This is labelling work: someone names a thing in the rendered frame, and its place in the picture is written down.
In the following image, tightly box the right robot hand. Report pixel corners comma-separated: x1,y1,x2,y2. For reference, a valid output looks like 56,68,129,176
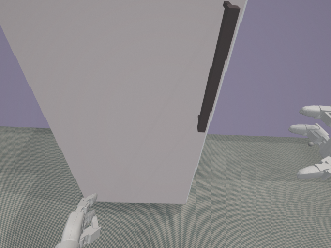
288,105,331,180

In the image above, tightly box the handle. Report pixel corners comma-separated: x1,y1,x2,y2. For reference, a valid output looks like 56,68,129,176
197,1,241,132

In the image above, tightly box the fridge door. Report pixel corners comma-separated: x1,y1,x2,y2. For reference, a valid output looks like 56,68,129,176
0,0,246,204

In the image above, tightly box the left robot hand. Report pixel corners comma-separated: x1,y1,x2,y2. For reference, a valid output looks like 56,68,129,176
61,193,101,248

